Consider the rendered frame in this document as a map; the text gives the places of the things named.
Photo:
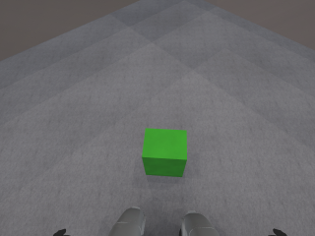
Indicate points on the carton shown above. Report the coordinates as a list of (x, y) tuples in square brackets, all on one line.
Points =
[(164, 152)]

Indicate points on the robot right thigh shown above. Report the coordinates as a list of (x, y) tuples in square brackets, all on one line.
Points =
[(195, 224)]

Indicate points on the robot left thigh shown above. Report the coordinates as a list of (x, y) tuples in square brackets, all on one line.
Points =
[(131, 223)]

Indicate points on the robot thigh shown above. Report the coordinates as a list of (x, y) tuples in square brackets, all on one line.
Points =
[(131, 223), (195, 224)]

